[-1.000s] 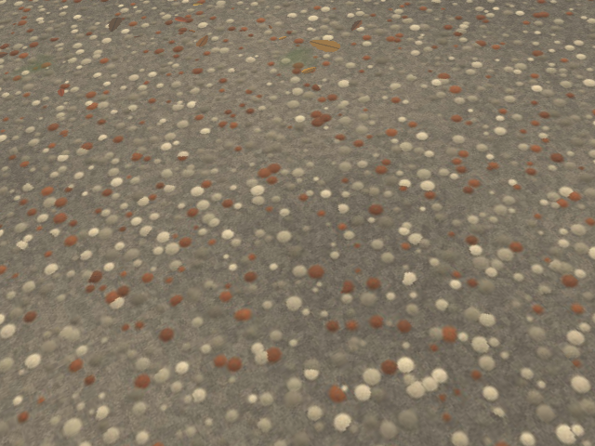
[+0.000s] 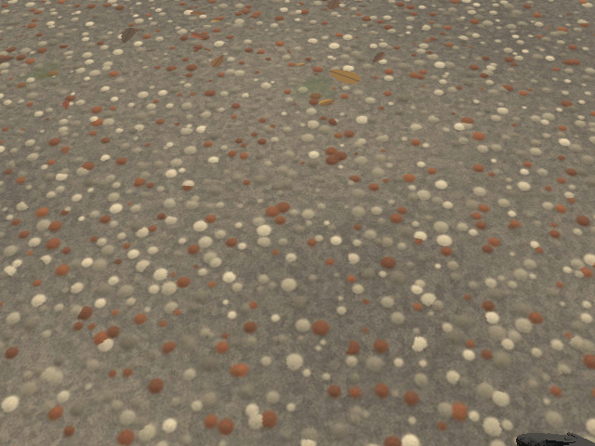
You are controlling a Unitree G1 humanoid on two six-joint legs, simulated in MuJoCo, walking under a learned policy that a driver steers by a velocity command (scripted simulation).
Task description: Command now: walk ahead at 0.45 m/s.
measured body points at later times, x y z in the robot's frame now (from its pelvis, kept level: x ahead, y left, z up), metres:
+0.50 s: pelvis +0.27 +0.05 +0.01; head +0.29 +0.05 +0.46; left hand +0.45 +0.31 -0.09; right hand +0.29 -0.23 -0.13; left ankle +0.24 +0.13 -0.74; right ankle +0.47 -0.14 -0.68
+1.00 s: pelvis +0.52 +0.01 +0.00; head +0.57 +0.03 +0.45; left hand +0.51 +0.31 -0.12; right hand +0.76 -0.19 -0.10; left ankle +0.60 +0.18 -0.69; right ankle +0.52 -0.10 -0.74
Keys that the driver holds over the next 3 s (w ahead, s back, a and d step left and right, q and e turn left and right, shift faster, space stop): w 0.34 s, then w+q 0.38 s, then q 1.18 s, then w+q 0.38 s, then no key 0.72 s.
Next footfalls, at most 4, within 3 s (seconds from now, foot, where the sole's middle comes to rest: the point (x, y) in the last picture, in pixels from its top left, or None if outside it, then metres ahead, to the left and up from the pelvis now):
0.14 left None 0.28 0.13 -0.78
0.66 right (388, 412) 0.56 -0.10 -0.78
1.12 left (269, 364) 0.66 0.19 -0.78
1.58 right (355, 335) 0.75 -0.02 -0.78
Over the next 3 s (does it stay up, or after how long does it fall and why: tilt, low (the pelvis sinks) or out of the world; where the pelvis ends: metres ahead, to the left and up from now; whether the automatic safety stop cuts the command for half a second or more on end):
stays up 0.73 0.30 -0.01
